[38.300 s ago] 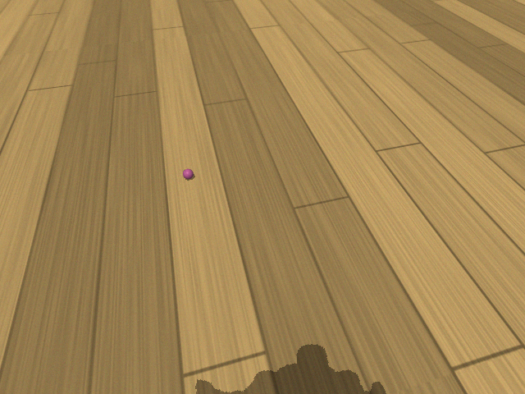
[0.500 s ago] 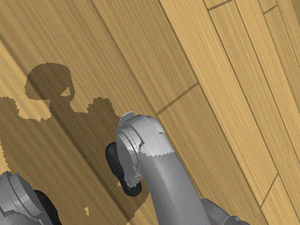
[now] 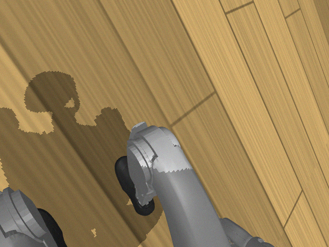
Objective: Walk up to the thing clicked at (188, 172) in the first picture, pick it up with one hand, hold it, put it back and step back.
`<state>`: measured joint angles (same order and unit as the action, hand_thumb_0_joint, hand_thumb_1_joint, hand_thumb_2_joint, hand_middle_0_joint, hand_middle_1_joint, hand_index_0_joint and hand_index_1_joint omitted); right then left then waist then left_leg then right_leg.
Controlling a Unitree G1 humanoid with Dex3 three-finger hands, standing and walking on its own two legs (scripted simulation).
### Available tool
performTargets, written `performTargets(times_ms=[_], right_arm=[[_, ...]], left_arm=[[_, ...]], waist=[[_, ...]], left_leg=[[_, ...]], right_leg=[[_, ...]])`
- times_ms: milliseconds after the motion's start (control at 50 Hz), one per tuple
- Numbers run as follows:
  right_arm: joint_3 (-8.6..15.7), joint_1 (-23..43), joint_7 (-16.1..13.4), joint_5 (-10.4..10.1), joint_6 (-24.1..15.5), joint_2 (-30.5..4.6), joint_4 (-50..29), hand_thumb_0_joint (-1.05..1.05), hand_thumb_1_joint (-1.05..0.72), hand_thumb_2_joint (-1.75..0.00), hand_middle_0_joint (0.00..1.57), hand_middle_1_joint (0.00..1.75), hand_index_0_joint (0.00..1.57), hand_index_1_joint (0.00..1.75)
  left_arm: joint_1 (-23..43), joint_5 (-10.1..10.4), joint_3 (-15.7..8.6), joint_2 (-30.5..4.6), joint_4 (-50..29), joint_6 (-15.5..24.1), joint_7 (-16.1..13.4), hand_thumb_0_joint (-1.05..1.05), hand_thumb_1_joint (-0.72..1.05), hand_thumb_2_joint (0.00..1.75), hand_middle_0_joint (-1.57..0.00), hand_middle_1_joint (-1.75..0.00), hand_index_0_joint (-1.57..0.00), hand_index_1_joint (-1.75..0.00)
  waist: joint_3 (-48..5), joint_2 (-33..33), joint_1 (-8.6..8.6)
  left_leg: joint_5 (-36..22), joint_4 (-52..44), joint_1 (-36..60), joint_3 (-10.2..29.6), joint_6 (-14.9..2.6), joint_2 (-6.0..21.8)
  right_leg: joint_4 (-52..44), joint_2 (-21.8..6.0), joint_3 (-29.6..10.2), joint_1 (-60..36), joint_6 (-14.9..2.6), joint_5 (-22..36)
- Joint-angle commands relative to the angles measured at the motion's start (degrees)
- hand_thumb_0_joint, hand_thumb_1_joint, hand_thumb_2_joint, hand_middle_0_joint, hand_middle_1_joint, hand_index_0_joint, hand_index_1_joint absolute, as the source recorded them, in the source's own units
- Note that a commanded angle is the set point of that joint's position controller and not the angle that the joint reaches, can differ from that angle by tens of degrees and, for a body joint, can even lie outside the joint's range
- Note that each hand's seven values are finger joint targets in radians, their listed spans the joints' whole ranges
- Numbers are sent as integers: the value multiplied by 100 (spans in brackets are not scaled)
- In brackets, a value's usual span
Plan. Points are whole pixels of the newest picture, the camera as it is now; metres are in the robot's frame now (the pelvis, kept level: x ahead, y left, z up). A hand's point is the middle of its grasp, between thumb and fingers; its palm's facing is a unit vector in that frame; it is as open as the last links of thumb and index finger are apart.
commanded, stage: settle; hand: left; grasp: from above
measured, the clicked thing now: out of the picture +0.49 +0.29 -0.29
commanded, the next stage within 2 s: lift in 0.92 s
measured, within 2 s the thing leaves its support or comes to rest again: leaves its support in 0.28 s
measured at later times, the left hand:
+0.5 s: hand out of the picture +0.48 +0.29 -0.22, palm faces -0.38 -0.14 -0.91, open 6.4 cm
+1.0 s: hand out of the picture +0.47 +0.29 -0.13, palm faces -0.42 -0.12 -0.90, open 6.4 cm
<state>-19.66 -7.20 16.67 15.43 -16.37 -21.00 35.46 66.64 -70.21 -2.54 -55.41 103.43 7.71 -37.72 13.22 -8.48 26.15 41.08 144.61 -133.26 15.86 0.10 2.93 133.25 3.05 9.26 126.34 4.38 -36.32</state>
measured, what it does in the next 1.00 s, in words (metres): stands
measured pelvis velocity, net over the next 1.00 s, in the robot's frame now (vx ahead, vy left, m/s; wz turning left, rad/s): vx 0.00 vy -0.01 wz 0.12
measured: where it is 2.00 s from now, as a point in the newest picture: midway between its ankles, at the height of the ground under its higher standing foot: (102, 222)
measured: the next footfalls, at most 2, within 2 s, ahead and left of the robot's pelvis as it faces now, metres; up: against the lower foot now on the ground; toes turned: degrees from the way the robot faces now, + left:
none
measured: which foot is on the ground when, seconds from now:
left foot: down 0.00-1.00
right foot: down 0.00-1.00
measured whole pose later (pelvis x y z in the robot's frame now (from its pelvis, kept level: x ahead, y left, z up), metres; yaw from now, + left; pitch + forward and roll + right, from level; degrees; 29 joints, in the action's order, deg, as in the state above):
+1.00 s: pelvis +0.00 -0.01 +0.01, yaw +7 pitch +33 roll -8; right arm -6.3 -9.9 10.4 8.4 -3.3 -17.5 39.7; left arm 62.2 -67.2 -0.1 -39.3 83.3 4.5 -18.3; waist -0.9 1.1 16.5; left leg 38.6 138.3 -133.2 8.9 1.0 2.1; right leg 133.1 0.6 3.8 129.4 2.3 -37.0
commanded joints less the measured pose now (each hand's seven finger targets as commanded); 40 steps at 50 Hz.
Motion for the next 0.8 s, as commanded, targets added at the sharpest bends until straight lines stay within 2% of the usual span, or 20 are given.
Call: performTargets(times_ms=[0,20,80,160,220,280,320,360,380,420,440,480,500,520,560,580,600,680,760,780], right_arm=[[567,-1255,-47,-5,65,-1923,169,0,-90,-90,20,30,20,30],[559,-1149,-31,-17,29,-1894,118,0,-92,-91,20,30,20,30],[600,-1232,-59,-73,64,-1945,155,0,-92,-91,20,30,20,30],[646,-1244,-54,-95,82,-1851,216,0,-92,-91,20,30,20,30],[760,-1403,-54,-124,130,-1840,272,0,-92,-91,20,30,20,30],[818,-1366,-23,-159,177,-1778,238,0,-92,-91,20,30,20,30],[949,-1407,-45,-227,240,-1721,280,0,-92,-91,20,30,20,30],[986,-1441,-15,-231,276,-1630,310,0,-92,-90,20,30,20,30],[1095,-1518,-27,-299,312,-1686,386,0,-92,-90,20,30,20,30],[1172,-1487,-2,-359,385,-1559,347,0,-92,-91,20,30,20,30],[1251,-1557,-13,-406,426,-1610,419,0,-92,-90,20,30,20,30],[1333,-1587,-9,-467,524,-1542,450,0,-92,-91,20,30,20,30],[1392,-1659,-25,-494,566,-1550,446,0,-91,-90,20,30,20,30],[1403,-1539,-40,-542,628,-1459,429,0,-92,-91,20,30,20,30],[1484,-1656,-102,-569,713,-1477,471,0,-91,-91,20,30,20,30],[1493,-1610,-107,-608,742,-1429,424,0,-91,-91,20,30,20,30],[1559,-1661,-134,-616,783,-1443,516,0,-91,-90,20,30,20,30],[1628,-1553,-281,-689,948,-1300,408,0,-91,-91,20,30,20,30],[1690,-1544,-426,-733,1095,-1184,428,0,-91,-90,20,30,20,30],[1692,-1595,-454,-705,1133,-1176,441,0,-91,-90,20,30,20,30]], left_arm=[[1417,18,11,-964,-512,-38,-238,0,69,47,-92,-67,-98,-61],[1491,57,105,-848,-622,-39,-184,0,61,48,-92,-68,-98,-62],[1502,95,-62,-1151,-730,-61,-158,0,62,48,-95,-62,-100,-58],[1485,148,-27,-994,-854,-90,8,0,64,49,-96,-64,-101,-59],[1675,111,-156,-1087,-1491,-85,66,0,64,48,-95,-64,-101,-59],[1357,140,-6,-822,-1308,-172,163,0,66,48,-96,-64,-102,-59],[1392,212,-78,-734,-1823,-197,219,0,67,52,-98,-64,-102,-59],[1314,181,58,-477,-1845,-270,366,0,67,50,-97,-64,-102,-59],[1222,208,-153,-693,-2059,-307,393,0,66,50,-96,-65,-101,-60],[1120,265,65,-169,-2064,-387,525,0,68,49,-98,-65,-103,-60],[1312,268,-40,-296,-2291,-398,550,0,68,51,-97,-66,-103,-61],[1076,292,56,26,-2017,-506,714,0,71,51,-100,-65,-105,-60],[1260,276,28,6,-2367,-504,792,0,71,55,-100,-67,-105,-62],[1322,343,207,294,-2227,-516,900,0,71,56,-101,-67,-106,-63],[1173,301,73,121,-2254,-529,1045,0,71,57,-102,-67,-106,-63],[1477,322,202,315,-2665,-483,1144,0,72,57,-102,-67,-106,-63],[1269,311,86,243,-2465,-486,1204,0,71,58,-101,-67,-105,-63],[1464,331,247,454,-2648,-383,1438,0,71,62,-104,-66,-107,-64],[1492,303,194,382,-2739,-350,1520,0,69,62,-102,-65,-105,-63],[1505,274,211,450,-2747,-347,1539,0,69,60,-101,-66,-104,-63]], waist=[[-3599,3135,440],[-3536,3019,449],[-3815,3046,367],[-3923,3233,311],[-4376,3651,189],[-4242,3423,202],[-4579,3572,-49],[-4599,3594,-14],[-4886,3598,-197],[-4881,3648,-192],[-4922,3627,-243],[-4748,3365,-247],[-4856,3423,-284],[-4709,3298,-272],[-4805,3087,-347],[-4842,3124,-386],[-4829,3101,-422],[-4890,2781,-506],[-5212,2670,-693],[-5266,2623,-645]], left_leg=[[-1065,-1558,2631,-586,22,90],[-969,-1459,2596,-588,5,79],[-1147,-1474,2626,-620,-12,87],[-1231,-1480,2731,-628,10,82],[-1524,-1534,3103,-631,56,75],[-1513,-1479,2856,-734,3,56],[-1524,-1572,2869,-789,11,31],[-1599,-1570,2930,-823,5,24],[-1691,-1609,2962,-815,2,13],[-1701,-1710,2985,-860,18,8],[-1613,-1756,3001,-807,17,-7],[-1449,-1754,2721,-877,-29,-38],[-1416,-1832,2773,-864,-22,-50],[-1172,-1887,2596,-853,-31,-47],[-1156,-1850,2537,-923,-68,-88],[-1105,-1873,2547,-924,-63,-115],[-1094,-1902,2656,-917,-52,-123],[-849,-1927,2449,-1016,-80,-172],[-1144,-1866,2462,-1179,-98,-208],[-1223,-1844,2428,-1209,-104,-220]], right_leg=[[-1118,273,720,-2231,-500,1391],[-1082,240,735,-2114,-474,1325],[-1178,263,657,-2356,-473,1474],[-1088,242,662,-2302,-503,1515],[-1009,199,680,-2308,-540,1729],[-1082,252,620,-2360,-531,1761],[-1126,240,555,-2361,-570,1710],[-1102,239,544,-2297,-576,1768],[-1097,226,556,-2228,-580,1802],[-1073,226,483,-2241,-609,1793],[-1053,192,526,-1926,-620,1705],[-1100,190,463,-1873,-622,1568],[-1087,170,464,-1787,-633,1504],[-1092,181,417,-1686,-663,1284],[-1180,163,354,-1786,-632,1244],[-1155,123,336,-1636,-663,1146],[-1148,99,342,-1537,-670,1130],[-1289,95,179,-1592,-679,794],[-1331,95,41,-1838,-672,961],[-1352,81,30,-1970,-662,1051]])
